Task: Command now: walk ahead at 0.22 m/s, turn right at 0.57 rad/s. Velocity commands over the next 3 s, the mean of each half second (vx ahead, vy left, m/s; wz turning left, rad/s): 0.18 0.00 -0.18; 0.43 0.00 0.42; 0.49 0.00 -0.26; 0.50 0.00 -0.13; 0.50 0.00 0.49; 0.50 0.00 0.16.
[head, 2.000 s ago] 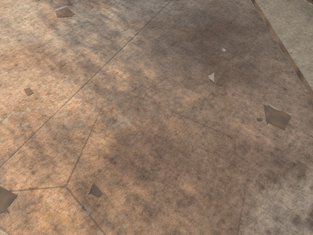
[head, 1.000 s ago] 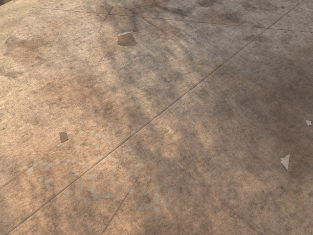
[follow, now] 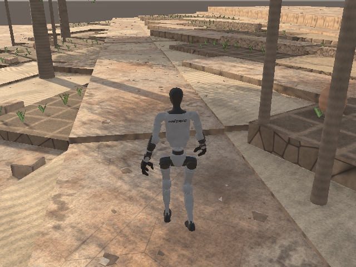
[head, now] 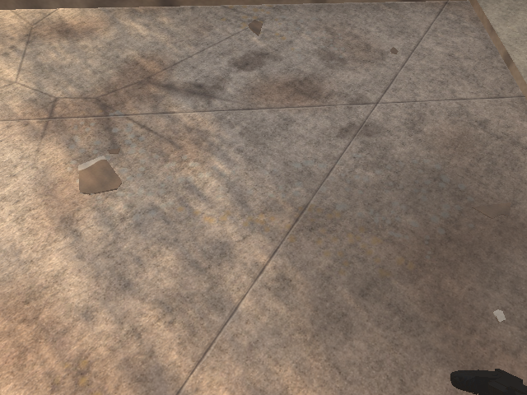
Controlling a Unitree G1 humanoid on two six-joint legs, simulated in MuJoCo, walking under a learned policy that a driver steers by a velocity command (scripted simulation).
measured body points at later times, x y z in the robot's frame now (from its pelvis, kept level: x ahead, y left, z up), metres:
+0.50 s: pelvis +0.08 -0.02 +0.02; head +0.07 -0.03 +0.47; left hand +0.19 +0.23 -0.10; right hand +0.11 -0.28 -0.12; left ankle +0.10 +0.10 -0.68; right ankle +0.06 -0.11 -0.73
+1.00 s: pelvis +0.26 +0.08 +0.01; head +0.29 +0.10 +0.45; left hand +0.25 +0.35 -0.13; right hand +0.45 -0.16 -0.10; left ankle +0.27 +0.14 -0.73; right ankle +0.19 -0.09 -0.63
